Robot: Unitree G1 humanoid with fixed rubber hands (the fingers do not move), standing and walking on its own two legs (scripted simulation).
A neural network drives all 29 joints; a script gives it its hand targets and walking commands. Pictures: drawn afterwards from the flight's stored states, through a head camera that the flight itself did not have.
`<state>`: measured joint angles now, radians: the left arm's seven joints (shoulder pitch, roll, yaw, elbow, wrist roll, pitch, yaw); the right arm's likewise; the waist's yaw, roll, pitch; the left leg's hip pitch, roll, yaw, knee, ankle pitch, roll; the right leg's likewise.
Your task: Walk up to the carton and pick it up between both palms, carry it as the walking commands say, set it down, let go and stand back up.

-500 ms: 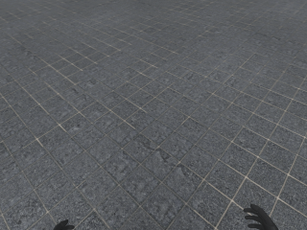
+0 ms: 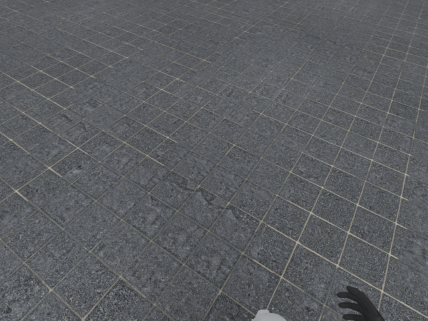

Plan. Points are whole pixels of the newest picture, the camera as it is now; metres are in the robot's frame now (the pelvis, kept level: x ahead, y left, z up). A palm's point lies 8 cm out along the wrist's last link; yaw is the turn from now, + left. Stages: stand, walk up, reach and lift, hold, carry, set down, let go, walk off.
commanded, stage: walk up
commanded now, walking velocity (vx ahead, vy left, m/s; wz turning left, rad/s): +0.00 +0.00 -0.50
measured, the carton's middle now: out of the picture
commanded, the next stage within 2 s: none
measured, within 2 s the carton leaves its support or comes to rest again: neither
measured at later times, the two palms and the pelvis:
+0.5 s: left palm out of the picture +0.08 +0.24 -0.09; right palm out of the picture -0.07 -0.26 -0.10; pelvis -0.11 +0.02 -0.01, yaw -22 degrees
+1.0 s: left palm out of the picture +0.03 +0.31 -0.10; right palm out of the picture -0.13 -0.21 -0.08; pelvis -0.14 +0.09 +0.01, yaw -28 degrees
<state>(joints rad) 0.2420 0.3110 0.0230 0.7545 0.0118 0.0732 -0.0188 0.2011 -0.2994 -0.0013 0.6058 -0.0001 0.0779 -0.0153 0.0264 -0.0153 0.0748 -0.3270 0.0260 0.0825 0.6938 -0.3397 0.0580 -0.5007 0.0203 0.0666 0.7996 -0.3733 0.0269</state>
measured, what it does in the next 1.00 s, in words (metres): walks backwards, turning right: right foot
